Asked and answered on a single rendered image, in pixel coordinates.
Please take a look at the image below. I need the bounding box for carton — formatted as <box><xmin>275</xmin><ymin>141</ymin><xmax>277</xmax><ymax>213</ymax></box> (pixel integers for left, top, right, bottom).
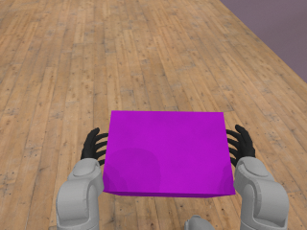
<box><xmin>103</xmin><ymin>110</ymin><xmax>236</xmax><ymax>198</ymax></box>

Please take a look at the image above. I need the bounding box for robot right hand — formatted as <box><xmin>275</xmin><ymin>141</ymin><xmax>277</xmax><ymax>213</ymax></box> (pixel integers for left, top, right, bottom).
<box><xmin>225</xmin><ymin>125</ymin><xmax>256</xmax><ymax>168</ymax></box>

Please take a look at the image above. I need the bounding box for right robot thigh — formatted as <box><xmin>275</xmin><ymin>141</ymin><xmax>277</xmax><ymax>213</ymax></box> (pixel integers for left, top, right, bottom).
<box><xmin>184</xmin><ymin>218</ymin><xmax>215</xmax><ymax>230</ymax></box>

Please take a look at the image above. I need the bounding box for robot right forearm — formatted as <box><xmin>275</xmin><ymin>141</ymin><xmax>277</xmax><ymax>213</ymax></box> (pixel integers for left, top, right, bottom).
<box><xmin>233</xmin><ymin>156</ymin><xmax>290</xmax><ymax>230</ymax></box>

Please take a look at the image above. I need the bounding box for robot left forearm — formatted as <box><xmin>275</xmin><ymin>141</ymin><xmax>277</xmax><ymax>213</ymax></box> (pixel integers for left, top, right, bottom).
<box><xmin>56</xmin><ymin>158</ymin><xmax>105</xmax><ymax>230</ymax></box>

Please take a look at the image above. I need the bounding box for right robot shin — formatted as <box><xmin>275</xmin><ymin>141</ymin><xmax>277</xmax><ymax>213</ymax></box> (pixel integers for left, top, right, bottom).
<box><xmin>191</xmin><ymin>215</ymin><xmax>201</xmax><ymax>219</ymax></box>

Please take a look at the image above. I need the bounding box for robot left hand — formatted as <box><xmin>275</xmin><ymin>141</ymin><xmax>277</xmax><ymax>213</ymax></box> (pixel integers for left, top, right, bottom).
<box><xmin>81</xmin><ymin>127</ymin><xmax>108</xmax><ymax>166</ymax></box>

